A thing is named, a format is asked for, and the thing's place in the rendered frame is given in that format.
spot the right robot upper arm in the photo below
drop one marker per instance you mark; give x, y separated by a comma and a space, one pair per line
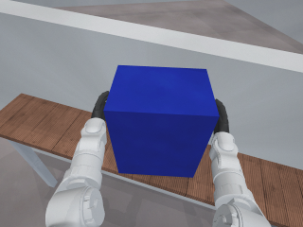
232, 215

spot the right robot hand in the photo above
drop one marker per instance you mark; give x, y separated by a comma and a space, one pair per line
222, 123

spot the left robot forearm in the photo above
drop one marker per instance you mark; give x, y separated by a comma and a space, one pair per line
88, 158

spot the left robot hand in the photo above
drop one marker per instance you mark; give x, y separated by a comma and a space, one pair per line
99, 106

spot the right robot forearm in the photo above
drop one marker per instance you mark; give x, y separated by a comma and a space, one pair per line
228, 178

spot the carton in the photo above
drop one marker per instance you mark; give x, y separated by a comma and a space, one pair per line
160, 119

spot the table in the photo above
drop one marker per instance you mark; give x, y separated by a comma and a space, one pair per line
31, 122

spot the left robot upper arm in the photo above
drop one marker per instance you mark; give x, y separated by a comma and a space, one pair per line
76, 207

